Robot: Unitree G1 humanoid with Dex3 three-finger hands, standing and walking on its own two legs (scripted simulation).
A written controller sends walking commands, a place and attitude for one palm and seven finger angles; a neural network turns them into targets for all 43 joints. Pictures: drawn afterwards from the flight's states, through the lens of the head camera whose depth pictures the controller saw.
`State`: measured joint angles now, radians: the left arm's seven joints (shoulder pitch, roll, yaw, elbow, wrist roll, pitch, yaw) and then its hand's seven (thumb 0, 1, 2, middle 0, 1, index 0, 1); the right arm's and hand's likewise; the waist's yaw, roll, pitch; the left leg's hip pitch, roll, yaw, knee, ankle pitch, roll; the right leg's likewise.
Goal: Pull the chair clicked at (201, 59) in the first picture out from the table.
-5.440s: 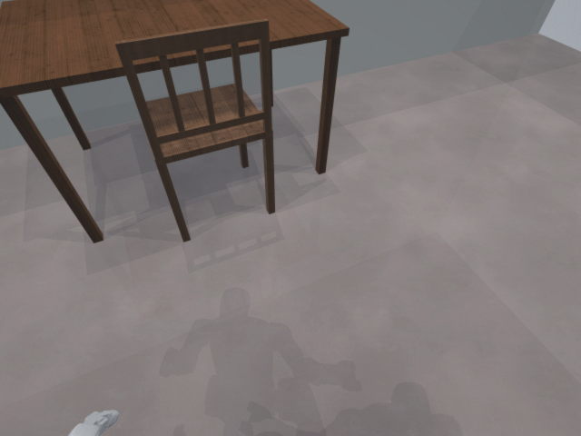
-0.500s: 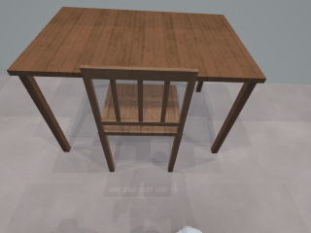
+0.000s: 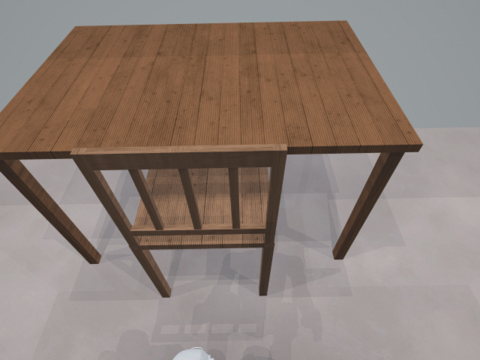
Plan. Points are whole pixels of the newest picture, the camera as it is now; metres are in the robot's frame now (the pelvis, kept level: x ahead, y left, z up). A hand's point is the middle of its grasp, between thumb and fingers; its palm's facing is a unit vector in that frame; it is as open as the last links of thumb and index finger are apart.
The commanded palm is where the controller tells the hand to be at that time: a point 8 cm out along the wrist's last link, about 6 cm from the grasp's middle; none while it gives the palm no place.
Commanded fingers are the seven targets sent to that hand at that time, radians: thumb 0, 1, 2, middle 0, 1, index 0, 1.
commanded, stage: come to a stop and stand still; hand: left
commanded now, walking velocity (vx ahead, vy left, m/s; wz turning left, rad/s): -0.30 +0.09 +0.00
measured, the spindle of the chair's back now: (191, 200) +0.49 +0.15 -0.10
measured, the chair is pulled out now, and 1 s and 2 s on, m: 0.00 0.00 0.00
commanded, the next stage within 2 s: look again from close up in 1.50 s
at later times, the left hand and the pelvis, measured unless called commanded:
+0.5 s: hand out of the picture +0.03 +0.20 -0.18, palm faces +0.01 -0.96 -0.28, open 7.4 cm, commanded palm none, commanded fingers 0.00 0.90 0.90 -0.20 -0.30 -0.20 -0.30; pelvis +0.00 +0.00 -0.01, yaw -4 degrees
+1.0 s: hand out of the picture -0.01 +0.19 -0.19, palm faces +0.01 -0.97 -0.23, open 7.3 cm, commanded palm none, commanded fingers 0.00 0.90 0.90 -0.20 -0.30 -0.20 -0.30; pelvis -0.02 +0.01 -0.01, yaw -2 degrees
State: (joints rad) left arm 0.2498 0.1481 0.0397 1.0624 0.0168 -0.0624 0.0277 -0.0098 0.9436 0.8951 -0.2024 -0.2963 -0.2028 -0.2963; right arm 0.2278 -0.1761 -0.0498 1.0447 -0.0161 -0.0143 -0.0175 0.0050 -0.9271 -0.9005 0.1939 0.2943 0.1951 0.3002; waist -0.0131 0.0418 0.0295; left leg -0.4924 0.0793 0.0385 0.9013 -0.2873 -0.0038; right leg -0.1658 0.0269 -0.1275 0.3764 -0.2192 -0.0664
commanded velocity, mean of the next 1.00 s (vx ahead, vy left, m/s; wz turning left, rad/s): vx -0.04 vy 0.02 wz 0.00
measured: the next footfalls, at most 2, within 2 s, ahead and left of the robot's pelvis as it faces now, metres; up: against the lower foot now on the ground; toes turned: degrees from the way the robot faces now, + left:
left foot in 0.12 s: +0.12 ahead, +0.12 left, +0.00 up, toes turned +2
right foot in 0.52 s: +0.00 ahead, -0.13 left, +0.00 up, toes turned -5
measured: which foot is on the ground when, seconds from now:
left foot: up 0.00-0.10, down 0.12-0.56, up 0.58-0.90, down 0.92-1.00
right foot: down 0.00-0.20, up 0.22-0.50, down 0.52-1.00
